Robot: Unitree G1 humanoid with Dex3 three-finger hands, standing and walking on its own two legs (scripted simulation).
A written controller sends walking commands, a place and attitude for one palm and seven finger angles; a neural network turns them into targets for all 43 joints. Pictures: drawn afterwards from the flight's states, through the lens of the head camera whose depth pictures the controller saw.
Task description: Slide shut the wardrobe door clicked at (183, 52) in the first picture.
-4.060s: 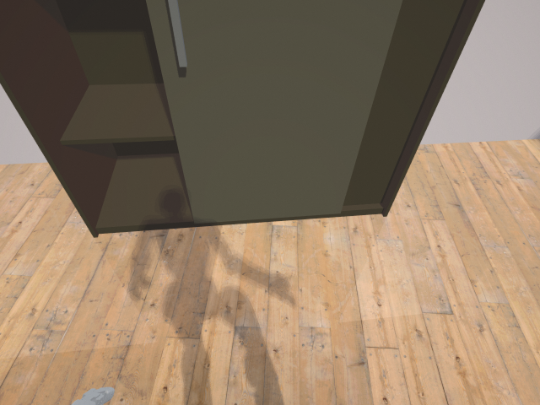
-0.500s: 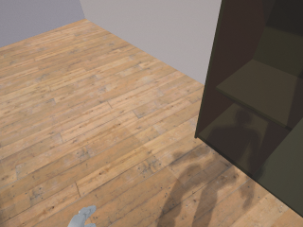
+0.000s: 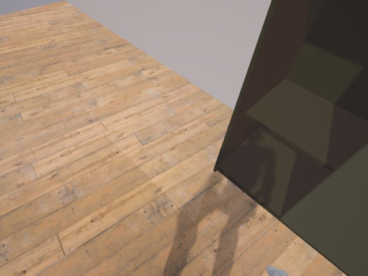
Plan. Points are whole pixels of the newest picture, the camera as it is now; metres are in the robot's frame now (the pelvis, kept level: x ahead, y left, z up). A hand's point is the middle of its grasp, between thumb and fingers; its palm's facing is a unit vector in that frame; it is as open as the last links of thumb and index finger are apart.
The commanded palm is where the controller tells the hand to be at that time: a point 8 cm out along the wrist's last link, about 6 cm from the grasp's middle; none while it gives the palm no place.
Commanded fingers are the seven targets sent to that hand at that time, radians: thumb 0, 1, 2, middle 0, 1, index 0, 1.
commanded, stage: turn to face it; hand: right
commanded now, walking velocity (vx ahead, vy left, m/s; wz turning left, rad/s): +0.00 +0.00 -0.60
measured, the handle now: out of the picture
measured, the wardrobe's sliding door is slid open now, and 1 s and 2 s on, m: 0.44 0.44 0.44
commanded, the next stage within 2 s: take the last steps up to it in 0.94 s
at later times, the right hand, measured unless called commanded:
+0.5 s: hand out of the picture -0.07 -0.24 -0.19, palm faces +0.39 +0.88 -0.26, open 7.3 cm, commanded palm none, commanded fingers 0.00 -0.90 -0.90 0.20 0.30 0.20 0.30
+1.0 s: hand out of the picture +0.02 -0.21 -0.13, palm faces +0.52 +0.81 -0.28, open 7.3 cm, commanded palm none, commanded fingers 0.00 -0.90 -0.90 0.20 0.30 0.20 0.30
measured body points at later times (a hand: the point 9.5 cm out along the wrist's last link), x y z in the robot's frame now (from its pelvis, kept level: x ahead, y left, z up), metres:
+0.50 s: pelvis +0.00 -0.03 -0.01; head +0.03 -0.06 +0.43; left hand +0.22 +0.18 -0.12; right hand -0.09 -0.28 -0.17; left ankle +0.00 +0.11 -0.70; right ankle -0.02 -0.12 -0.73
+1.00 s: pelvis +0.02 +0.01 +0.00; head +0.06 +0.04 +0.45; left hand +0.18 +0.20 -0.17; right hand -0.01 -0.25 -0.11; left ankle +0.07 +0.09 -0.73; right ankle -0.04 -0.10 -0.69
